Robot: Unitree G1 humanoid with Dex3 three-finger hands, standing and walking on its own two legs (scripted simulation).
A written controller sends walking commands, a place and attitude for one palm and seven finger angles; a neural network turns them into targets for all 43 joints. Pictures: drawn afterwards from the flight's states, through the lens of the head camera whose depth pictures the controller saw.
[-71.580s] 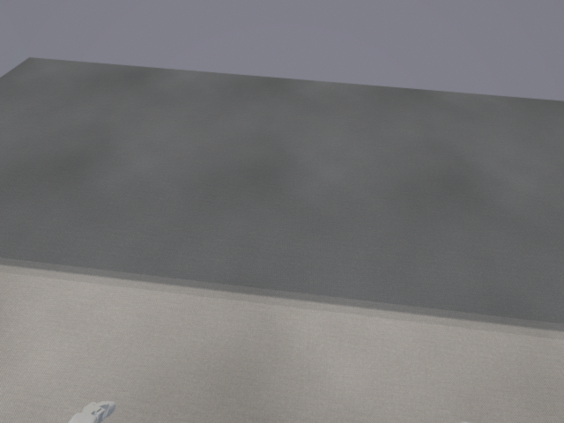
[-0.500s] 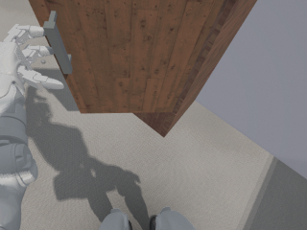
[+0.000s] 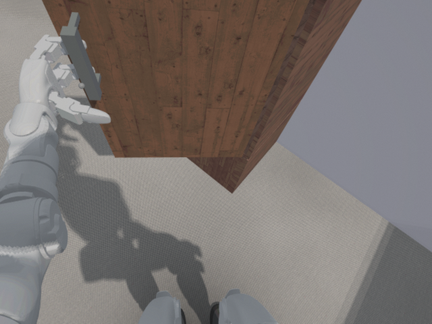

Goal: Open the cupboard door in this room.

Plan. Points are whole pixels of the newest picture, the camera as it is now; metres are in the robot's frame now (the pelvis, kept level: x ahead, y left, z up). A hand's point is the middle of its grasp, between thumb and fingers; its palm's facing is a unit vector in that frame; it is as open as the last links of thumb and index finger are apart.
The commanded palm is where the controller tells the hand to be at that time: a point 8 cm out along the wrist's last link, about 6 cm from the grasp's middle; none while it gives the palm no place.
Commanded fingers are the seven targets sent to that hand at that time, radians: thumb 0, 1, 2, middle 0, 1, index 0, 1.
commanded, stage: slide the fingers in behind the handle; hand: left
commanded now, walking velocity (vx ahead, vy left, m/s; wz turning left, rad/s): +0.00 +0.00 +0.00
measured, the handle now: (85, 60) +0.58 +0.20 +0.09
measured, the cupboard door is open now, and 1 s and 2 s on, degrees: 43 43 67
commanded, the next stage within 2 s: close the thumb around the handle in 0.46 s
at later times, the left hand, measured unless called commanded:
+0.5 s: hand (89, 82) +0.52 +0.19 +0.09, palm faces +0.00 -1.00 -0.02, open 13.9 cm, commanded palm +0.50 +0.22 +0.08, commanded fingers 0.00 -0.50 0.30 -0.30 -1.20 -0.30 -1.20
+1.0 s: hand (93, 80) +0.53 +0.18 +0.08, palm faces +0.02 -1.00 -0.02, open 8.7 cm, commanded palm +0.51 +0.22 +0.08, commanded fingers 0.00 0.79 0.85 -0.39 -1.34 -0.39 -1.34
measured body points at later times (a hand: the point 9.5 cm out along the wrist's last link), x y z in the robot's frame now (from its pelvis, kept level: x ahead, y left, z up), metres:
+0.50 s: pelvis +0.01 -0.01 +0.00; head +0.13 +0.02 +0.44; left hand +0.52 +0.24 +0.09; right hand -0.01 -0.26 -0.10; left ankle +0.01 +0.06 -0.68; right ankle +0.00 -0.10 -0.68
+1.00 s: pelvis +0.01 -0.01 +0.00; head +0.14 +0.02 +0.43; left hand +0.52 +0.24 +0.09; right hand -0.01 -0.27 -0.10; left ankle +0.01 +0.06 -0.68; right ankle +0.00 -0.10 -0.68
